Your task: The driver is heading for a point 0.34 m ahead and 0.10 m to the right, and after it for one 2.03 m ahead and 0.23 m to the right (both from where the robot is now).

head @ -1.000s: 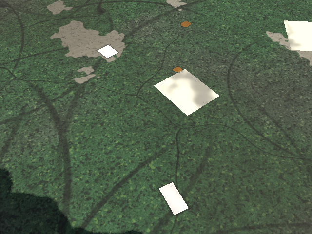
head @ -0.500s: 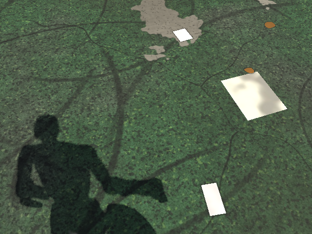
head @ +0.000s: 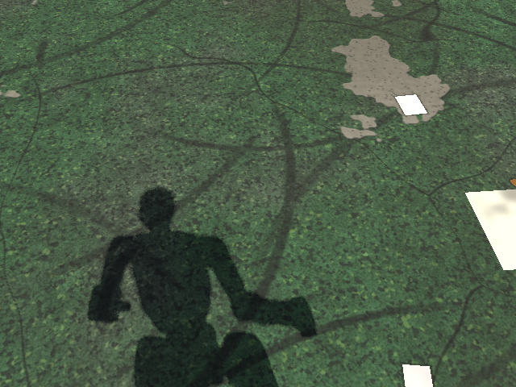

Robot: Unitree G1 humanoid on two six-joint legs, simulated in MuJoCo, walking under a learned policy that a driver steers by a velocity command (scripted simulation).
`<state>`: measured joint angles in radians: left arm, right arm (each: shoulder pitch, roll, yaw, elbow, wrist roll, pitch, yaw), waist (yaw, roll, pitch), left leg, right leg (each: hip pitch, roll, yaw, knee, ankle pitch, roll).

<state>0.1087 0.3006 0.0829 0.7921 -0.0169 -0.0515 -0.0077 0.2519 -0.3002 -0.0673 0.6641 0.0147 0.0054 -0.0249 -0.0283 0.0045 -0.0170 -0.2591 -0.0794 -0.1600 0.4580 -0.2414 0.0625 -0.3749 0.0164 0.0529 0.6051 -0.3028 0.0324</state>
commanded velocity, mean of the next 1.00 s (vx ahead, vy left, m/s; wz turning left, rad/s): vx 0.45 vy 0.00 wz -0.19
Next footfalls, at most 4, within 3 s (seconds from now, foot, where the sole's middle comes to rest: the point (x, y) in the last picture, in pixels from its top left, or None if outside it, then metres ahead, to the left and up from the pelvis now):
0.06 right None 0.06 -0.13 -0.78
0.48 left None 0.35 0.15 -0.78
1.00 right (310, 345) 0.61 -0.14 -0.78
1.50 left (275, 235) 0.97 -0.07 -0.78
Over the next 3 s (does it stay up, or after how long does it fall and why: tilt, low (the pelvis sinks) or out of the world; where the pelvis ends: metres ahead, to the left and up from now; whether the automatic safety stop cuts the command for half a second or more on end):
stays up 1.53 -0.32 -0.02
